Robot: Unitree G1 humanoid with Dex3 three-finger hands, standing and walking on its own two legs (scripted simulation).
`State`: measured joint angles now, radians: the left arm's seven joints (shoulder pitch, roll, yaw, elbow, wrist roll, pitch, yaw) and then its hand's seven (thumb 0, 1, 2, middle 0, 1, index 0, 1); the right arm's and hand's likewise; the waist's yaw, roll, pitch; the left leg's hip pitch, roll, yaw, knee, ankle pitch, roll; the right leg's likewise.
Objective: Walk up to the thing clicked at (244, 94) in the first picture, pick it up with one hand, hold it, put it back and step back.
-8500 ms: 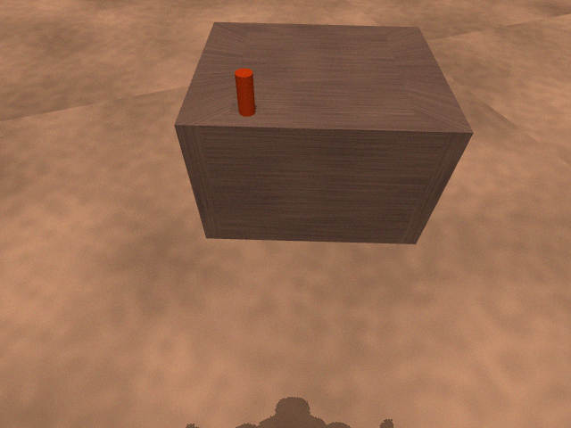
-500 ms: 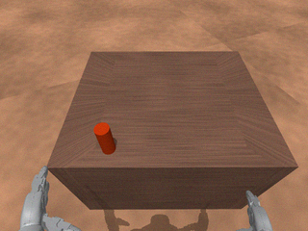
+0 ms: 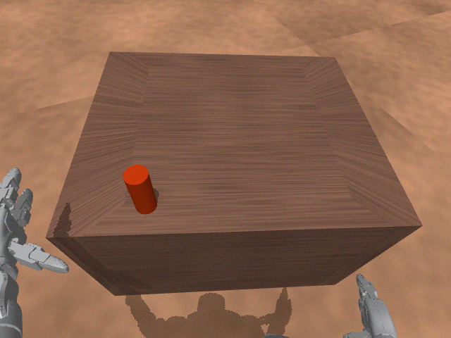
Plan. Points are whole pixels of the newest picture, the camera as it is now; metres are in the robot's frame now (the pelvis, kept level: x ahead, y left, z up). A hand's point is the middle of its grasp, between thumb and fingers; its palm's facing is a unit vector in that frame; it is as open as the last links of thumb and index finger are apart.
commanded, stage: go down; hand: left
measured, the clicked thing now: (141, 191) +0.44 +0.19 -0.09
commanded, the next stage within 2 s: none
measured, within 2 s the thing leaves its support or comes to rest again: neither
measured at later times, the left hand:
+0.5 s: hand (29, 207) +0.33 +0.34 +0.03, palm faces +0.23 -0.97 -0.02, open 17.5 cm
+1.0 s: hand (22, 195) +0.35 +0.36 +0.03, palm faces +0.19 -0.98 +0.01, open 17.7 cm
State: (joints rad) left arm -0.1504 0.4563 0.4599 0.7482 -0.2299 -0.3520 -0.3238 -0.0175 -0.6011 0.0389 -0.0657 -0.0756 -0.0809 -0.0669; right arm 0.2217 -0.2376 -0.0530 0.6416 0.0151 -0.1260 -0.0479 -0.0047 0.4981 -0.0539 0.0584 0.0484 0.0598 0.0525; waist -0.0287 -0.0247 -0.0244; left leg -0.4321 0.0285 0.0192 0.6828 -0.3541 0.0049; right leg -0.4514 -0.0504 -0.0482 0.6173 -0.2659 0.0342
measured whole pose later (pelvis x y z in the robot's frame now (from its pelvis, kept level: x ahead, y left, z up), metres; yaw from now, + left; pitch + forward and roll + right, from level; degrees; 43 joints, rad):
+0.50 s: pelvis +0.00 +0.00 -0.02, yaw +0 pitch +11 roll -2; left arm -0.28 0.55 0.57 0.85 -0.27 -0.38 -0.47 -0.02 -0.57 0.05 -0.07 -0.05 -0.07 -0.05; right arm 0.25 -0.24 -0.02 0.54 0.00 -0.14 -0.05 0.00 0.49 -0.06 0.06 0.05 0.06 0.05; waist -0.05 -0.03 -0.09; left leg -0.61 0.04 0.00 0.84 -0.42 0.00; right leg -0.61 -0.05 -0.06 0.76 -0.33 0.03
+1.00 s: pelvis +0.00 +0.00 -0.04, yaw +0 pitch +15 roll -3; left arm -0.40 0.68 0.66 0.95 -0.27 -0.32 -0.57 -0.02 -0.60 0.06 -0.07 -0.04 -0.06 -0.05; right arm 0.34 -0.26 0.05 0.36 0.00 -0.18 -0.06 0.00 0.51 -0.06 0.06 0.05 0.06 0.05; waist -0.09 -0.03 -0.12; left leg -0.77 0.05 -0.02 0.99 -0.48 0.00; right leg -0.77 -0.04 -0.07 0.89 -0.38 0.03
